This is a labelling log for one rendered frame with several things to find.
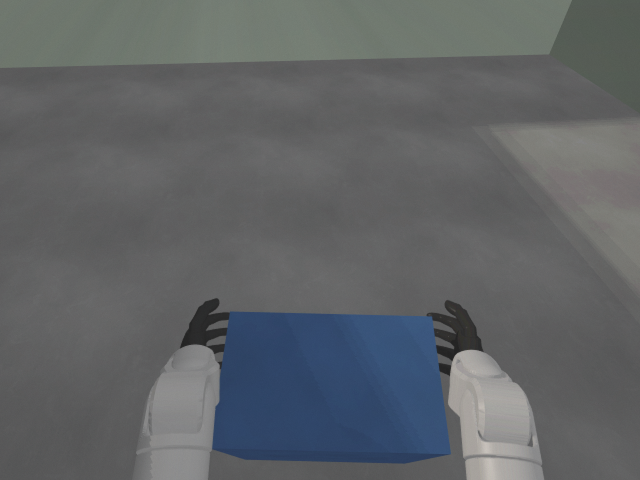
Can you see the robot right hand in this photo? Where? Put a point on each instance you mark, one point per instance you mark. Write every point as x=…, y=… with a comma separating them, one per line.
x=466, y=335

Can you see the robot right forearm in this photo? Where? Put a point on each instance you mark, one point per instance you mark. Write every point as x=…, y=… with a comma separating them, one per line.
x=499, y=438

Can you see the robot left hand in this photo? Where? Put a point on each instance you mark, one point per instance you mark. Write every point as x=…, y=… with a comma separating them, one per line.
x=197, y=334

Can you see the robot left forearm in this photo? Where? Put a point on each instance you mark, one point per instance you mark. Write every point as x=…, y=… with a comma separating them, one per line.
x=176, y=433

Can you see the carton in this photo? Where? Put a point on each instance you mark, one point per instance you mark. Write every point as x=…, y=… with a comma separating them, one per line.
x=330, y=388

